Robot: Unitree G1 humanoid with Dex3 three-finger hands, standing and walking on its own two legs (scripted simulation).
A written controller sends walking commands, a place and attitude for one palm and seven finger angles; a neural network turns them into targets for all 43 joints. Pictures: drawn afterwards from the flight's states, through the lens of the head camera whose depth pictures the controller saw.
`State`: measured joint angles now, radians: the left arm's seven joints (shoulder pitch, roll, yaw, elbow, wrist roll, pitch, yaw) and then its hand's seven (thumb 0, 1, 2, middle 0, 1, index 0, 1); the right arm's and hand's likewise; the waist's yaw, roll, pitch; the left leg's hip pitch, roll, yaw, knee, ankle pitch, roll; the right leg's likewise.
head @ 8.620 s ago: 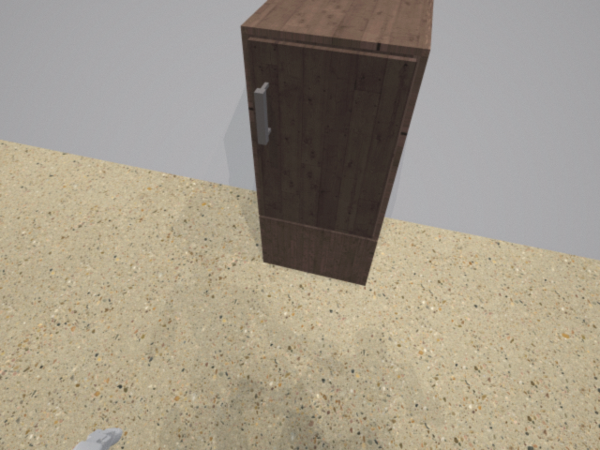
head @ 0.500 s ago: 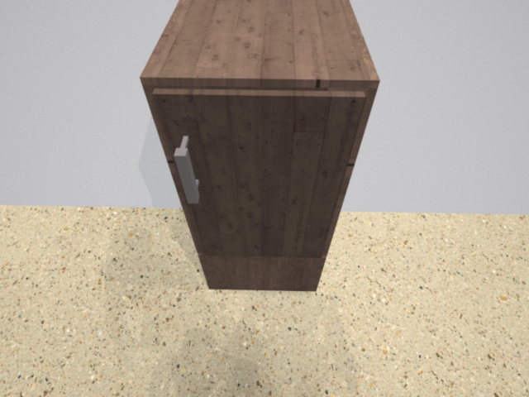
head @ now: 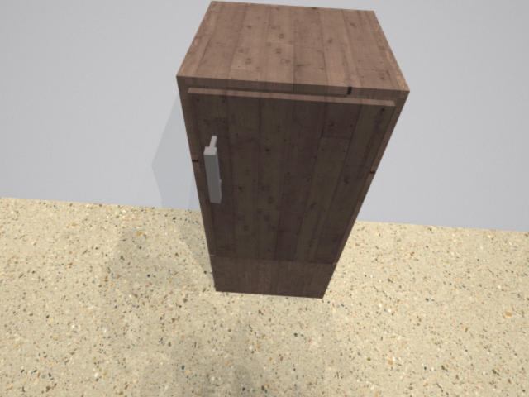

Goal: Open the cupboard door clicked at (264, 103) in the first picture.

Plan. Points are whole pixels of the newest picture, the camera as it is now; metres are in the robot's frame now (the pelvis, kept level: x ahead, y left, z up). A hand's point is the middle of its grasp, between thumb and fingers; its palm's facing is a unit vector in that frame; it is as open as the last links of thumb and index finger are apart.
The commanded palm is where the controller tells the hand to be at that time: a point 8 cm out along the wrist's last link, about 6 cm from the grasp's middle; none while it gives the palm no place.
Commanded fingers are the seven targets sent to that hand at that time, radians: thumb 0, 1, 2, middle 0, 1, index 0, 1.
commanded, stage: come to a stop and stand still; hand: left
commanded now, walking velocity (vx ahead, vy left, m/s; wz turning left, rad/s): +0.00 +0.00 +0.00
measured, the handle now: (214, 170) +0.56 +0.15 -0.02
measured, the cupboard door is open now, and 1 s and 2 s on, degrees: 0 0 0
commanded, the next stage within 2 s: look again from close up in 0.48 s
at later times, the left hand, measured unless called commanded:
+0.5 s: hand out of the picture +0.04 +0.22 -0.17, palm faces -0.02 -0.98 -0.21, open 7.4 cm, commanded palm none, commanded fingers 0.00 0.90 0.90 -0.20 -0.30 -0.20 -0.30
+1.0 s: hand out of the picture +0.02 +0.16 -0.16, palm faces +0.00 -0.98 -0.18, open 7.4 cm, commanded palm none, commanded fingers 0.00 0.90 0.90 -0.20 -0.30 -0.20 -0.30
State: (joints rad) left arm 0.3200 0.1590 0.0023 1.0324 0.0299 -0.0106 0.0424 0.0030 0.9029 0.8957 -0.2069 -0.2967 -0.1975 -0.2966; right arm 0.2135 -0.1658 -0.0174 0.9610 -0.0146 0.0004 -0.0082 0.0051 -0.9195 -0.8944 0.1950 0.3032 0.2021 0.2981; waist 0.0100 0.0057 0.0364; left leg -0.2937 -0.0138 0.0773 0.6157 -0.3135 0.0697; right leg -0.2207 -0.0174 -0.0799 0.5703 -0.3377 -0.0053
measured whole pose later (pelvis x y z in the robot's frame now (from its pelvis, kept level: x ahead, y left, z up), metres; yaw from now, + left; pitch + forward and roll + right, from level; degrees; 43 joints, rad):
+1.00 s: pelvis +0.03 -0.01 +0.01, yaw -1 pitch +1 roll +1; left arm 0.28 0.15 -0.02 1.12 0.02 -0.01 0.03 0.00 0.90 0.90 -0.20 -0.30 -0.19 -0.30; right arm 0.25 -0.16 0.01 1.12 -0.01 -0.03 -0.03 0.01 -0.91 -0.89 0.20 0.30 0.20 0.30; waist 0.01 -0.01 0.04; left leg -0.19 -0.05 0.09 0.43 -0.25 0.06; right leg -0.16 -0.02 -0.02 0.47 -0.31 0.00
